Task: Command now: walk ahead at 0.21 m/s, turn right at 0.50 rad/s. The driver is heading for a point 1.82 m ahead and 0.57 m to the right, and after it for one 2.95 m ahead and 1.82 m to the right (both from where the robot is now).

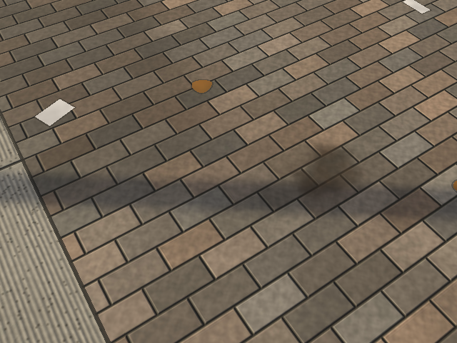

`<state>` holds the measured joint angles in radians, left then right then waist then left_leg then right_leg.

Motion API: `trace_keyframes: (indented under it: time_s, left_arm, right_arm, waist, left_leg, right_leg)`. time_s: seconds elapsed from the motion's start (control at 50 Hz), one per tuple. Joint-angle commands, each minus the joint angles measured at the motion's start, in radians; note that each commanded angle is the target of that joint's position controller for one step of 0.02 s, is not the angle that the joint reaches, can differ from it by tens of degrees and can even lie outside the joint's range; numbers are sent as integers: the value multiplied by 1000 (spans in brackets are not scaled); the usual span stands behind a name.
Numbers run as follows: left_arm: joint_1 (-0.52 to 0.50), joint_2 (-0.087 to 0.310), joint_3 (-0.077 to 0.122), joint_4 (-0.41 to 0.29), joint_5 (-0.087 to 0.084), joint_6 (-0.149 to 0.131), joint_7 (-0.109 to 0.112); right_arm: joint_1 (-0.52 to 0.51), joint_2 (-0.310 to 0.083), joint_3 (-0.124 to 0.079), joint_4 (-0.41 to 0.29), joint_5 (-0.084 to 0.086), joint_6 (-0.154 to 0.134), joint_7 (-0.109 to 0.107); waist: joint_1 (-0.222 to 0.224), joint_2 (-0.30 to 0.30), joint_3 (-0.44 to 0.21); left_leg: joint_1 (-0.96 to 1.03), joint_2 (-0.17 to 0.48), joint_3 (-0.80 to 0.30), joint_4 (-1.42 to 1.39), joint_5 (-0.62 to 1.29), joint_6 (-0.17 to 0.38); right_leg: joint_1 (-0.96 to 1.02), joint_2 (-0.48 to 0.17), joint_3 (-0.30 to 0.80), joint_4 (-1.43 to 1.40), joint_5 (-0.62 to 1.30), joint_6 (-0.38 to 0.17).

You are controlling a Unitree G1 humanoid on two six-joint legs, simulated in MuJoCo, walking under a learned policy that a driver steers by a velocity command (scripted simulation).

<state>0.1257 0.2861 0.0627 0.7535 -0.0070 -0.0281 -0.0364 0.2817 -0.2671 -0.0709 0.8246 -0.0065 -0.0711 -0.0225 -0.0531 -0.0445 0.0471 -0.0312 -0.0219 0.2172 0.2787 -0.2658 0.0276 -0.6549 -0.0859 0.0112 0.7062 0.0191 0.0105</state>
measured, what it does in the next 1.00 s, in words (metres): walks ahead, turning right: right foot, then left foot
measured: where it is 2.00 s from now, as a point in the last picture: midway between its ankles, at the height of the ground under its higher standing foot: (300, 327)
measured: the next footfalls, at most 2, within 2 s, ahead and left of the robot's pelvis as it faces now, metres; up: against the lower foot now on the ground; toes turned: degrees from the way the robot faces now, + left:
right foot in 0.10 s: +0.21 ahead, -0.11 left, +0.00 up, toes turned -5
left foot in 0.56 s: +0.24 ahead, +0.11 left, +0.00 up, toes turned -25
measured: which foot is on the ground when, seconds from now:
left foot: down 0.00-0.12, up 0.14-0.54, down 0.56-0.96, up 0.98-1.00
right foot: up 0.00-0.08, down 0.10-0.56, up 0.58-0.94, down 0.96-1.00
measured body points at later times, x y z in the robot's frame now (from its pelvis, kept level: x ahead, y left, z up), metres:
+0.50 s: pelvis +0.12 +0.00 -0.01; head +0.16 -0.02 +0.44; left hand +0.35 +0.23 -0.10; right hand +0.20 -0.31 -0.11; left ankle +0.20 +0.14 -0.72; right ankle +0.17 -0.11 -0.74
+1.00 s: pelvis +0.13 -0.01 -0.01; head +0.14 -0.03 +0.44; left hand +0.42 +0.12 -0.09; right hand +0.08 -0.31 -0.12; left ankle +0.20 +0.13 -0.73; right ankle +0.06 -0.09 -0.74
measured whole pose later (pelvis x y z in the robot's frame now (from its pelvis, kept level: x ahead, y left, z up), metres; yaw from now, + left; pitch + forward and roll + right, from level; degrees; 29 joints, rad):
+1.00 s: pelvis +0.13 -0.01 -0.01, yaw -33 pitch +2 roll +0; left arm 0.17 0.28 0.06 0.61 -0.01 0.05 -0.01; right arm 0.19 -0.30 -0.07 0.74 0.00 0.01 -0.01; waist -0.03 0.03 0.02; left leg -0.33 0.11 0.08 0.70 -0.45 -0.03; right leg -0.27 0.02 -0.01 0.54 -0.30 -0.02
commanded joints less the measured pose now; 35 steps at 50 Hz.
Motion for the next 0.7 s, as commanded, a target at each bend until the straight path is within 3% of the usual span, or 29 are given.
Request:
trace_keyframes:
  time_s: [0.02,0.06,0.08,0.1,0.12,0.14,0.16,0.18,0.2,0.22,0.24,0.28,0.32,0.38,0.42,0.48,0.54,0.56,0.58,0.6,0.62,0.64,0.66,0.7]
  left_arm:
    - [-20,59,15,-95,4,-2,-24]
    - [33,96,33,-100,8,1,-32]
    - [118,126,51,-84,6,-3,-29]
    - [205,187,76,-67,11,-6,-11]
    - [218,290,94,-79,11,-1,16]
    - [182,307,87,-128,27,-3,13]
    - [155,238,72,-152,17,-1,5]
    - [102,195,60,-156,4,-2,7]
    - [63,164,52,-155,-9,3,13]
    - [32,145,46,-159,-11,10,22]
    - [17,148,46,-168,2,18,27]
    - [8,165,54,-178,15,24,37]
    - [21,183,62,-180,10,29,51]
    - [8,186,66,-192,3,45,66]
    - [5,183,65,-198,4,53,67]
    - [17,177,65,-202,3,63,63]
    - [9,161,59,-209,-13,75,66]
    - [43,117,47,-211,-10,76,66]
    - [31,102,46,-251,-18,67,63]
    - [49,186,70,-235,4,52,59]
    - [76,216,86,-205,-5,54,55]
    - [105,198,86,-176,-8,66,58]
    - [115,175,81,-167,-5,77,61]
    - [90,129,65,-180,-14,87,56]
  right_arm:
    - [-65,-186,-47,-68,24,10,-16]
    - [-88,-202,-55,-77,39,29,-25]
    - [-99,-196,-54,-82,43,38,-28]
    - [-59,-174,-46,-79,34,39,-25]
    - [8,-79,-14,-107,-30,32,-16]
    - [67,-85,-1,-127,-23,23,0]
    - [-5,-160,-18,-116,10,21,11]
    - [-75,-157,-17,-140,24,26,9]
    - [-93,-144,-17,-127,10,36,-4]
    - [-101,-156,-23,-130,-2,49,-16]
    - [-94,-153,-24,-131,-3,60,-17]
    - [-74,-123,-17,-127,-4,66,-20]
    - [-88,-108,-11,-128,-5,66,-24]
    - [-120,-106,-9,-134,-1,69,-22]
    - [-139,-108,-10,-141,3,66,-17]
    - [-144,-116,-14,-150,9,50,-5]
    - [-67,-130,-28,-130,9,35,8]
    - [-38,-198,-45,-133,-9,37,5]
    - [-60,-281,-64,-128,-39,50,2]
    - [-106,-226,-53,-164,-53,45,1]
    - [-158,-175,-38,-185,-42,45,-7]
    - [-195,-147,-31,-193,-24,47,-11]
    - [-202,-133,-26,-195,-7,48,-15]
    - [-179,-131,-22,-193,-6,59,-21]
  waist:
    - [37,117,-46]
    - [73,131,-80]
    - [119,110,-121]
    - [154,28,-179]
    - [90,-211,-260]
    - [62,-240,-451]
    - [120,-61,-451]
    - [105,-23,-338]
    - [78,49,-242]
    - [56,30,-197]
    - [36,-4,-179]
    - [25,-39,-183]
    - [35,-41,-204]
    - [49,-65,-204]
    - [59,-90,-185]
    - [72,-119,-175]
    - [27,-114,-166]
    - [38,7,-180]
    - [78,334,-113]
    - [66,303,-116]
    - [85,219,-114]
    - [100,175,-99]
    - [91,170,-90]
    - [70,177,-71]
  left_leg:
    - [6,296,-52,30,682,118]
    - [34,299,-48,167,809,95]
    - [20,265,-28,310,813,67]
    - [-61,193,-6,521,667,9]
    - [-359,84,-12,847,-92,-64]
    - [-588,-71,-211,1130,-492,-103]
    - [-630,-7,-331,1154,-404,-83]
    - [-662,21,-318,1103,-315,-68]
    - [-657,57,-312,1020,-254,-71]
    - [-612,76,-316,942,-213,-73]
    - [-546,68,-306,901,-185,-74]
    - [-497,44,-290,797,-160,-87]
    - [-483,32,-297,705,-129,-103]
    - [-451,21,-310,605,-56,-112]
    - [-427,11,-313,539,-46,-109]
    - [-387,-4,-313,423,-65,-91]
    - [-215,10,-294,140,65,-43]
    - [-104,187,-433,67,72,20]
    - [-111,373,-685,-3,201,172]
    - [-157,446,-747,-5,273,248]
    - [-171,395,-639,23,300,218]
    - [-169,325,-533,45,297,167]
    - [-145,294,-476,56,303,148]
    - [-140,257,-378,50,349,152]
  right_leg:
    - [95,21,-34,-65,-46,-31]
    - [168,65,-71,-95,-145,-67]
    - [278,103,-89,-168,-108,-94]
    - [454,109,-42,-256,138,-133]
    - [721,-122,260,-165,685,-237]
    - [910,-318,682,-242,596,-474]
    - [861,-268,590,-296,439,-431]
    - [755,-217,480,-310,300,-374]
    - [629,-166,410,-333,191,-319]
    - [519,-137,376,-355,122,-295]
    - [434,-107,357,-377,86,-281]
    - [382,-78,330,-385,113,-276]
    - [383,-69,333,-378,85,-272]
    - [354,-44,360,-385,-123,-244]
    - [337,-33,392,-391,-231,-229]
    - [369,-35,455,-366,-245,-216]
    - [333,16,461,-289,-232,-159]
    - [232,84,380,-147,-398,-102]
    - [25,253,138,58,-591,-42]
    - [12,192,150,309,-622,1]
    - [26,174,152,411,-558,15]
    - [27,164,132,461,-505,34]
    - [0,156,122,515,-454,52]
    - [-3,140,71,513,-407,77]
